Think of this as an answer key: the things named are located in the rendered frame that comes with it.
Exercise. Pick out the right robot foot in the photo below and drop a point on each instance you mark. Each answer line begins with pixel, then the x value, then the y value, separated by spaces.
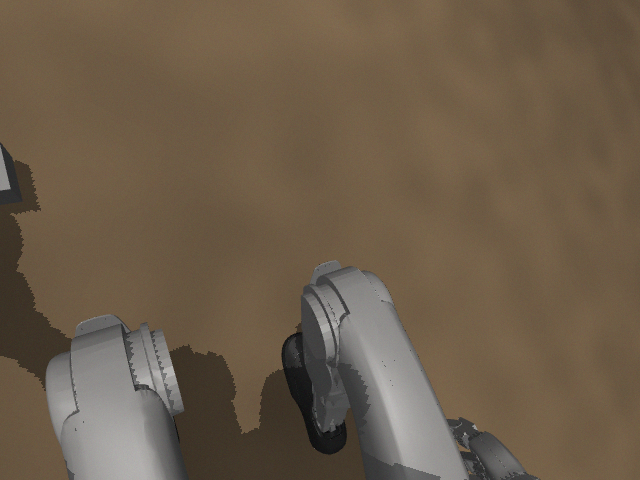
pixel 300 387

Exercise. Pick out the right robot hand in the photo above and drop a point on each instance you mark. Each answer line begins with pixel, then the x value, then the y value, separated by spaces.
pixel 489 459

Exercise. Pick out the carton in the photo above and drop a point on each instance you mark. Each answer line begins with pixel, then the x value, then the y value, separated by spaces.
pixel 9 187

